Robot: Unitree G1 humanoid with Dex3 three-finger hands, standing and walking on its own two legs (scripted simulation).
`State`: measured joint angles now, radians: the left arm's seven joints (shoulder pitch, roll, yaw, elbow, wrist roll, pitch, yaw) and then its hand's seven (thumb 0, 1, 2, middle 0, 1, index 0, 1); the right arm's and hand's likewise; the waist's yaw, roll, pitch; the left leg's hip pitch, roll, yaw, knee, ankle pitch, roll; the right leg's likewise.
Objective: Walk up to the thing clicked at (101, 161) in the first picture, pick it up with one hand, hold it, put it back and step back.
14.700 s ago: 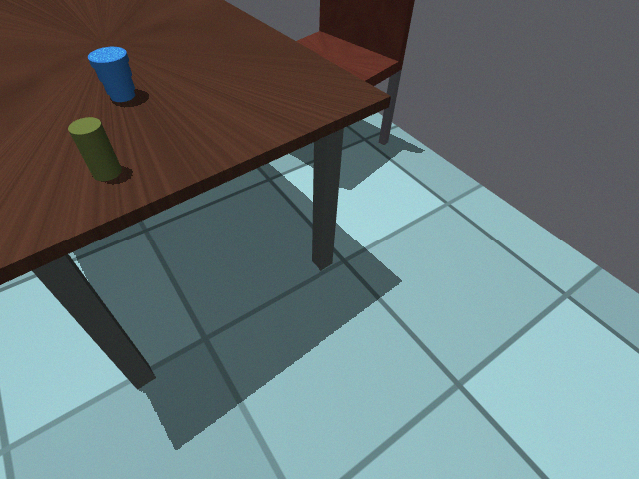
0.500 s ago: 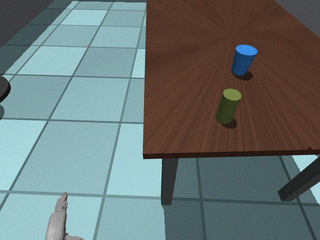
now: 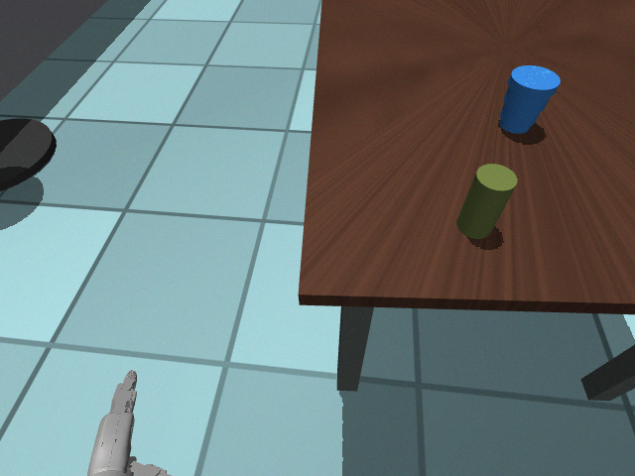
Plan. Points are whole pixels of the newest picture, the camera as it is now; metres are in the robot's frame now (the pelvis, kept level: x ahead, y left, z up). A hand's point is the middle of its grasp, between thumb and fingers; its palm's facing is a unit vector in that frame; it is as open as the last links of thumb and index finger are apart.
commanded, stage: go down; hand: right
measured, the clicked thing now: (484, 203) +0.51 -0.21 +0.03
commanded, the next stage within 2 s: approach in 1.42 s
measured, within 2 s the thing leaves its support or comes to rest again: neither
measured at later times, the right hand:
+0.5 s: hand out of the picture +0.40 -0.38 +0.16, palm faces +0.16 +0.99 +0.03, open 17.6 cm
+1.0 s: hand out of the picture +0.42 -0.39 +0.16, palm faces +0.17 +0.99 +0.02, open 17.6 cm
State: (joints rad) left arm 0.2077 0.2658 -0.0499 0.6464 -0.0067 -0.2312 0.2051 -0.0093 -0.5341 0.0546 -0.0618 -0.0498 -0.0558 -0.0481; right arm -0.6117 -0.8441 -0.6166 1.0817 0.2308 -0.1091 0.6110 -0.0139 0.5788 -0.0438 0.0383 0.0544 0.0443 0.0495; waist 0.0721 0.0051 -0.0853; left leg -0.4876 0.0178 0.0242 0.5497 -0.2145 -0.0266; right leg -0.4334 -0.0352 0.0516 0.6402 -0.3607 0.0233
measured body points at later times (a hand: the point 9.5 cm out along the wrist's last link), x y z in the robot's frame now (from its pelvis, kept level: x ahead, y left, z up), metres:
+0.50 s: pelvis -0.01 +0.00 -0.01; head +0.05 -0.03 +0.44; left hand +0.14 +0.26 -0.06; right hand +0.38 -0.43 +0.16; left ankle +0.03 +0.14 -0.73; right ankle -0.03 -0.13 -0.73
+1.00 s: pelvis -0.01 -0.01 -0.02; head +0.07 -0.04 +0.42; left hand +0.14 +0.25 -0.07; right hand +0.40 -0.44 +0.16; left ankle +0.03 +0.14 -0.73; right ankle -0.03 -0.13 -0.73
